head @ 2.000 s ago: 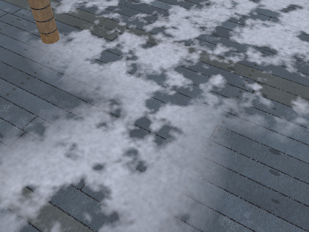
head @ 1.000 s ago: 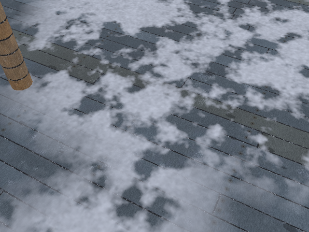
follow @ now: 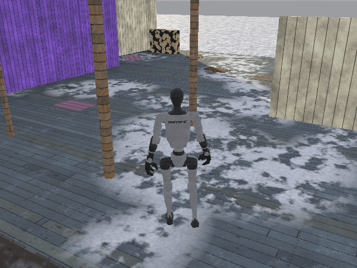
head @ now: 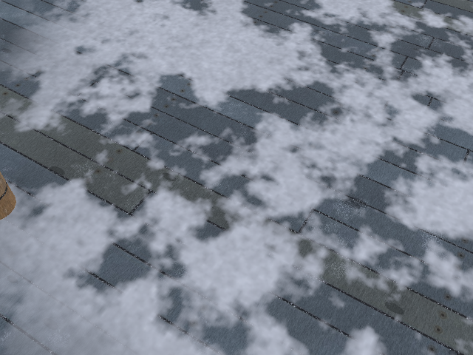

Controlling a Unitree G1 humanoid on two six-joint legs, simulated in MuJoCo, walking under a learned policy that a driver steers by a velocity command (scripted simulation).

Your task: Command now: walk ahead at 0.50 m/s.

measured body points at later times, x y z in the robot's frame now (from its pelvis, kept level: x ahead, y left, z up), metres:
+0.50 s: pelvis +0.21 -0.03 +0.00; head +0.24 -0.04 +0.45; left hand +0.36 +0.21 -0.12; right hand +0.25 -0.29 -0.15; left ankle +0.10 +0.10 -0.68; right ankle +0.32 -0.12 -0.73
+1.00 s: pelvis +0.31 -0.05 +0.00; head +0.31 -0.05 +0.45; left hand +0.42 +0.23 -0.12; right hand +0.27 -0.31 -0.15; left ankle +0.24 +0.11 -0.73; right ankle +0.32 -0.15 -0.74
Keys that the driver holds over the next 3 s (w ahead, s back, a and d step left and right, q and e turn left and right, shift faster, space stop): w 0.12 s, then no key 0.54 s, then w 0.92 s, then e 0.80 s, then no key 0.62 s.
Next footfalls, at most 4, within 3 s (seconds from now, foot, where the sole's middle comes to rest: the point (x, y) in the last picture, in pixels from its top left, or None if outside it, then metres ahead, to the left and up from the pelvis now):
0.38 right None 0.36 -0.13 -0.77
0.68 left None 0.28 0.12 -0.77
1.00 right None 0.36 -0.15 -0.77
1.46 left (206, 279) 0.69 0.11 -0.77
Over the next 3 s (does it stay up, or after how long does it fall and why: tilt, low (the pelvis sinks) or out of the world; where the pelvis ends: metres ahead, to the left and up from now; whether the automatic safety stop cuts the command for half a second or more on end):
stays up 0.81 0.00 0.00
